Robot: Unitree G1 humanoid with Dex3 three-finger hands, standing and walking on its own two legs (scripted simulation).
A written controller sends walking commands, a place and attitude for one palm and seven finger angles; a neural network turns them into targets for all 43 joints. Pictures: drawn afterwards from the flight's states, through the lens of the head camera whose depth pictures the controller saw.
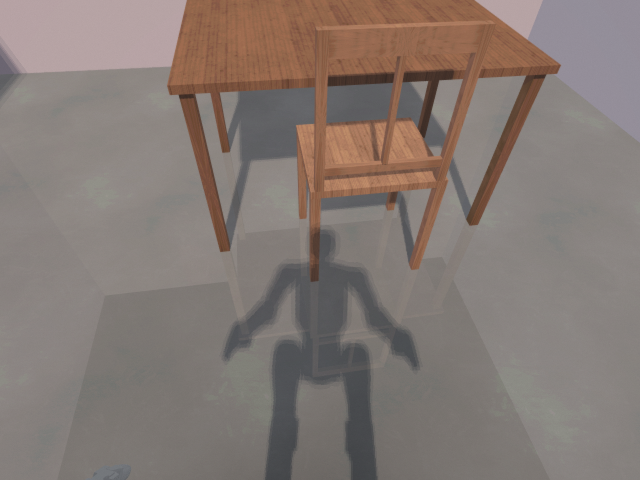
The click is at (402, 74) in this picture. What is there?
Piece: chair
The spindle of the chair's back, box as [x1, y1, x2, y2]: [381, 56, 406, 164]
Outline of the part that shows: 406,56 397,56 381,154 382,164 387,163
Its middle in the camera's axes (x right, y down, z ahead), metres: +0.19 -0.34 +1.04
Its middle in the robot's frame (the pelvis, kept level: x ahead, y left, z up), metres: +1.01 -0.15 -0.06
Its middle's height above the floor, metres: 0.71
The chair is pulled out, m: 0.00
